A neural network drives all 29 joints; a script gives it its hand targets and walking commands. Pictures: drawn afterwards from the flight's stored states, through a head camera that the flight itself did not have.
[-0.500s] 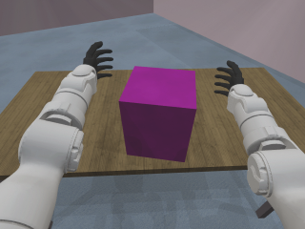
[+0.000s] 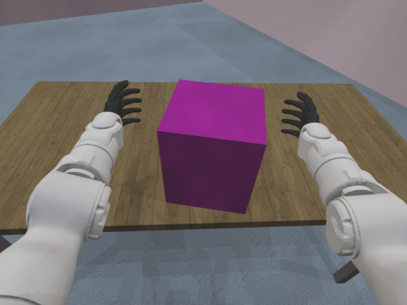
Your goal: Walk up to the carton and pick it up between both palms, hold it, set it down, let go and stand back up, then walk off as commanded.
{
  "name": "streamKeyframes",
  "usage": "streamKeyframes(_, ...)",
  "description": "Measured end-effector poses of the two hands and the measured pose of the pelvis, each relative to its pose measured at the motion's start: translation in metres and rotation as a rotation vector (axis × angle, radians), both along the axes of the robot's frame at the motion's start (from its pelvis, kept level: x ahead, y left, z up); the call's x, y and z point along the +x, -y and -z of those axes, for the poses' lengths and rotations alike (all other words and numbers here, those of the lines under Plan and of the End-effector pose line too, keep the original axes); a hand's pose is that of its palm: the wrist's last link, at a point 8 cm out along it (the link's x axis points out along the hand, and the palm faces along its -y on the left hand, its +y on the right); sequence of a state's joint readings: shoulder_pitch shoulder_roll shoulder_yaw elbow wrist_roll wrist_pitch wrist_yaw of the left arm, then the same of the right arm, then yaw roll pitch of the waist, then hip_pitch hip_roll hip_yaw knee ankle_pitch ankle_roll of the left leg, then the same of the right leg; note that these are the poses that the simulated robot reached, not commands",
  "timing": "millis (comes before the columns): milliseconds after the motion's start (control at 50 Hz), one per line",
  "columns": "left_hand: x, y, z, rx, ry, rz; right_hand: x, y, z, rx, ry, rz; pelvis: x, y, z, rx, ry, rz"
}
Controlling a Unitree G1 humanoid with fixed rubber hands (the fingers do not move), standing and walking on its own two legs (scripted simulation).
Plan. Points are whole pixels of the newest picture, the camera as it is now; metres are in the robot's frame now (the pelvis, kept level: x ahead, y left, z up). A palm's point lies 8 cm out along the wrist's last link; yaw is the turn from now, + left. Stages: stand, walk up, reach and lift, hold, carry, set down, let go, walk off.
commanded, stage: reach and lift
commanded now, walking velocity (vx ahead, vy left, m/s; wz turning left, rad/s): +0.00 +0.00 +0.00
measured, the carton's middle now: (212, 148) +0.50 +0.01 +0.04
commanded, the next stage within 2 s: none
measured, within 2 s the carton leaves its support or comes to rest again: neither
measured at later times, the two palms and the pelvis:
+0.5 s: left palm (123, 128) +0.47 +0.21 +0.12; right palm (298, 142) +0.45 -0.18 +0.11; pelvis +0.02 +0.00 +0.00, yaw +0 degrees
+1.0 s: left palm (141, 130) +0.47 +0.17 +0.11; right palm (280, 142) +0.45 -0.14 +0.10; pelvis +0.01 +0.00 +0.00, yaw +0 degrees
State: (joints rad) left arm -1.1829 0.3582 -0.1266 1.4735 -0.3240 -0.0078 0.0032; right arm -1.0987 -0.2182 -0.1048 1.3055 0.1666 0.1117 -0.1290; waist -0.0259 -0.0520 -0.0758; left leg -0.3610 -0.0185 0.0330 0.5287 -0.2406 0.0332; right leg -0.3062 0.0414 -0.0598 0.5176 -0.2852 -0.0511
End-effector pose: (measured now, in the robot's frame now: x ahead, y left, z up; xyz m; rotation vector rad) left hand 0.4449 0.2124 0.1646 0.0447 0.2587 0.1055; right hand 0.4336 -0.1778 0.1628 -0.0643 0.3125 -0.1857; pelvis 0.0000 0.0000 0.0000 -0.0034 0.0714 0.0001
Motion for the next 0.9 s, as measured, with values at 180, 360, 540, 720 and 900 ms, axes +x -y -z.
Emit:
streamKeyframes(180,0.014,-0.002,0.022,0.000,0.010,-0.001,0.013,-0.003,0.021,-0.003,0.013,-0.008,0.008,0.000,0.001,0.000,-0.072,0.000)
streamKeyframes(360,0.018,-0.005,0.056,0.029,-0.032,-0.004,0.018,0.003,0.057,0.019,0.000,-0.002,0.015,0.001,0.002,0.001,-0.129,0.000)
streamKeyframes(540,0.024,0.004,0.046,0.053,0.030,0.028,0.021,0.002,0.056,0.052,0.060,-0.010,0.017,0.001,0.002,0.001,-0.149,0.001)
streamKeyframes(720,0.021,0.017,0.054,-0.028,0.031,0.057,0.019,-0.033,0.056,0.088,0.061,-0.047,0.015,0.000,0.002,0.000,-0.146,0.001)
streamKeyframes(900,0.025,0.038,0.051,-0.042,0.074,0.107,0.019,-0.039,0.056,0.151,0.052,0.016,0.015,0.000,0.002,0.000,-0.146,0.001)
